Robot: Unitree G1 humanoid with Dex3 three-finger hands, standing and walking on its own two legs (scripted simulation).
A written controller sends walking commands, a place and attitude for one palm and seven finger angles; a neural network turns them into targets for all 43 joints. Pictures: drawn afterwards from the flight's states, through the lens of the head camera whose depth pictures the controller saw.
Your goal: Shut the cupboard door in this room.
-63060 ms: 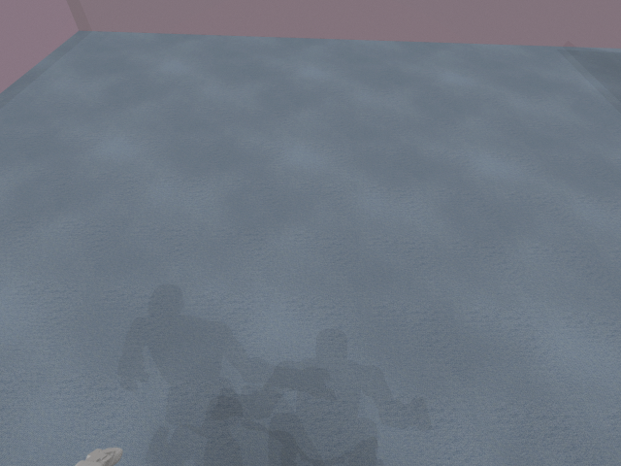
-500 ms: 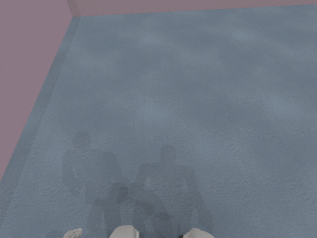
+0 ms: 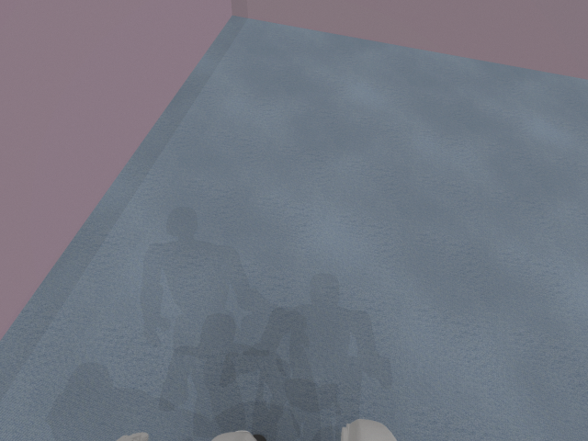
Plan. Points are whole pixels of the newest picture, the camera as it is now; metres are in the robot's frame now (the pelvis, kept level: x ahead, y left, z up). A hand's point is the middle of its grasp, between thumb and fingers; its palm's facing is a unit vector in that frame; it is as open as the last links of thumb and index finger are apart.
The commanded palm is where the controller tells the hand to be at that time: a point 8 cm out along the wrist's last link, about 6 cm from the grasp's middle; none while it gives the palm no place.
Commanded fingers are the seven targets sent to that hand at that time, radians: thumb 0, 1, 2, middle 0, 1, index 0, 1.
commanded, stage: turn to face it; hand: left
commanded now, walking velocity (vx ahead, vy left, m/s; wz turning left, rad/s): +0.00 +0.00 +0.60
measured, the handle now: out of the picture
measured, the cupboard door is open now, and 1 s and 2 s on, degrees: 100 100 100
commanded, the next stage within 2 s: none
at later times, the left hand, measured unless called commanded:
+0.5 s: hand out of the picture +0.06 +0.12 -0.13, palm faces +0.34 -0.89 -0.29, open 7.4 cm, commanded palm none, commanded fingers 0.00 0.90 0.90 -0.20 -0.30 -0.20 -0.30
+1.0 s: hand out of the picture -0.12 +0.14 -0.17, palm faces +0.67 -0.69 -0.27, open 7.4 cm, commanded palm none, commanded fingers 0.00 0.90 0.90 -0.20 -0.30 -0.20 -0.30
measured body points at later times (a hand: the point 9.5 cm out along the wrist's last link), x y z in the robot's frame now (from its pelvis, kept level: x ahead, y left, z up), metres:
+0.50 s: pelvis +0.02 -0.09 +0.00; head +0.08 -0.12 +0.45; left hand +0.04 +0.17 -0.11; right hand +0.16 -0.33 -0.16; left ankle -0.04 +0.05 -0.64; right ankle +0.04 -0.18 -0.73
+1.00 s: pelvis +0.00 -0.06 +0.00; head +0.03 -0.01 +0.45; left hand -0.15 +0.18 -0.15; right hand +0.28 -0.16 -0.12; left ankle -0.07 +0.01 -0.73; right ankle +0.08 -0.19 -0.66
